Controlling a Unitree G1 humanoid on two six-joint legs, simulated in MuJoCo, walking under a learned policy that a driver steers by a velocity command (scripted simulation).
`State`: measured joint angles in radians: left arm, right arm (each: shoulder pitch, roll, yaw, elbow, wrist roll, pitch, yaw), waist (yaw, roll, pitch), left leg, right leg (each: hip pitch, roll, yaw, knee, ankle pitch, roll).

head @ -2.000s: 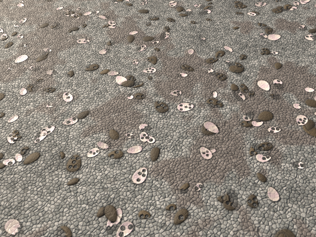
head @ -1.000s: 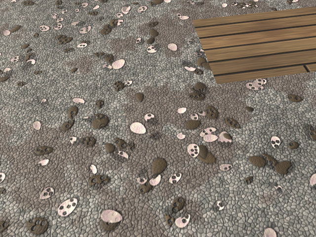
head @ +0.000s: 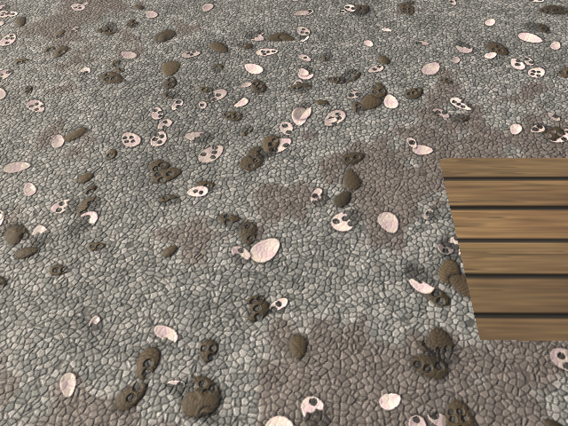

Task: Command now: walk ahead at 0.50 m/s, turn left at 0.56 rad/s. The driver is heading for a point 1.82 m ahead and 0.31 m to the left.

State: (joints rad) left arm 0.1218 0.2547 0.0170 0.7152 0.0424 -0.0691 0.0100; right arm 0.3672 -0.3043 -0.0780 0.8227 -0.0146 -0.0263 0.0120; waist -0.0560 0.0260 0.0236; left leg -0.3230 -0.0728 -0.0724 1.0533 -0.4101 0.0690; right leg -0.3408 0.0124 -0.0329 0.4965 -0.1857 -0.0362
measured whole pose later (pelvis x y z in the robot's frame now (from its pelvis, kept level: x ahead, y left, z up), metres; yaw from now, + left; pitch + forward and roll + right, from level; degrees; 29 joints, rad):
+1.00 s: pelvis +0.52 +0.13 -0.01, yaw +27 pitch +1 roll +0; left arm 0.08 0.25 0.02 0.71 0.04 -0.06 -0.01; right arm 0.45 -0.28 -0.05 0.89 -0.01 -0.06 -0.01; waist -0.06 0.02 0.04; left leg -0.02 -0.10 -0.11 0.67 -0.43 0.09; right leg -0.45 0.02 -0.07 0.57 -0.13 -0.07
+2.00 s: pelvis +0.74 +0.23 +0.00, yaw +3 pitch +0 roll +2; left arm 0.24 0.26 0.06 0.76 0.02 0.06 -0.01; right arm 0.20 -0.28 -0.06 0.80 -0.02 0.06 -0.02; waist -0.01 0.04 0.04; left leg -0.49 0.04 0.05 0.93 -0.41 -0.03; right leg -0.26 0.03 0.01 0.54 -0.27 -0.06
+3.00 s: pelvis +0.83 +0.20 +0.01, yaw -12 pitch +0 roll +0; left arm 0.38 0.24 0.03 0.92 0.02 -0.07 -0.01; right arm 0.25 -0.28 -0.06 0.86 -0.04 -0.02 0.05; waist 0.01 0.05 0.00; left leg -0.53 0.06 0.02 0.96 -0.23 0.04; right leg -0.01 0.07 -0.01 0.22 -0.22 -0.07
